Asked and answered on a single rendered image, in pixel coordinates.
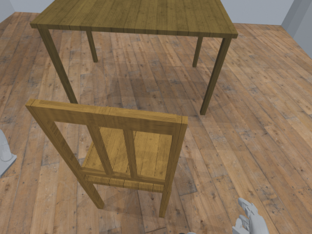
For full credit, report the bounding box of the table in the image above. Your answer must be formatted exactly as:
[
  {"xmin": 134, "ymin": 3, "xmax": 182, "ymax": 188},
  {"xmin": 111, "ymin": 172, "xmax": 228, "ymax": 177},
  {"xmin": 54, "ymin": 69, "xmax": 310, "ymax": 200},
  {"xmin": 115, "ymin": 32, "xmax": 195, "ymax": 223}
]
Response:
[{"xmin": 30, "ymin": 0, "xmax": 238, "ymax": 115}]

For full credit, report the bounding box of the robot right hand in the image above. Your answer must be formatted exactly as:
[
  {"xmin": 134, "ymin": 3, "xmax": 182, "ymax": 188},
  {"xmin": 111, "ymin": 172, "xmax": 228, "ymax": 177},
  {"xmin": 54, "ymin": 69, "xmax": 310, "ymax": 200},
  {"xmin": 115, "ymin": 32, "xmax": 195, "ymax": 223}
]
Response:
[{"xmin": 232, "ymin": 197, "xmax": 270, "ymax": 234}]

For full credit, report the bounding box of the robot left hand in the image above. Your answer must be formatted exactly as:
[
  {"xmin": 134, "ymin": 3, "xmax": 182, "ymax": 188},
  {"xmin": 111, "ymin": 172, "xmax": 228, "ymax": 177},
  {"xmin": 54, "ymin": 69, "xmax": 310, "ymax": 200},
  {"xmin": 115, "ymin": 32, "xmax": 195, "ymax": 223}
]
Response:
[{"xmin": 0, "ymin": 129, "xmax": 17, "ymax": 178}]

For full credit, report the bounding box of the chair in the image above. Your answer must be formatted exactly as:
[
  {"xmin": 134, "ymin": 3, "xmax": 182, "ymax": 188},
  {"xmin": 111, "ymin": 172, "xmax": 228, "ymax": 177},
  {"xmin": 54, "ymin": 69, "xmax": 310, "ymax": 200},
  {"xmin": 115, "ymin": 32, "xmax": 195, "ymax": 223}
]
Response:
[{"xmin": 25, "ymin": 98, "xmax": 188, "ymax": 218}]

